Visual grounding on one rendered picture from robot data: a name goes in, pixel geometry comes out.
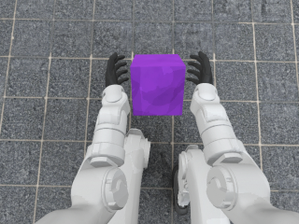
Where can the carton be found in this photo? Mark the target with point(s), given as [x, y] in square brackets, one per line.
[157, 83]

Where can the left robot upper arm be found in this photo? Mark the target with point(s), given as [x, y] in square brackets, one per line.
[96, 195]

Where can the robot right forearm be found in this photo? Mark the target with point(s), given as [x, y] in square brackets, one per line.
[215, 129]

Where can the right robot hand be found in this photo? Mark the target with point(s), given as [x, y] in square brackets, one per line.
[205, 74]

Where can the right robot upper arm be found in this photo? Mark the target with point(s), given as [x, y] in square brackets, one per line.
[241, 191]

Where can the robot right foot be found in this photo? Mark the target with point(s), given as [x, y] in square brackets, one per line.
[183, 209]

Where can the robot left thigh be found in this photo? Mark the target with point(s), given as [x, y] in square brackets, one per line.
[136, 159]

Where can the left robot hand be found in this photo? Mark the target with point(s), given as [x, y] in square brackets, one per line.
[111, 77]

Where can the robot left forearm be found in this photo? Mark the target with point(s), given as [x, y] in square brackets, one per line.
[107, 148]

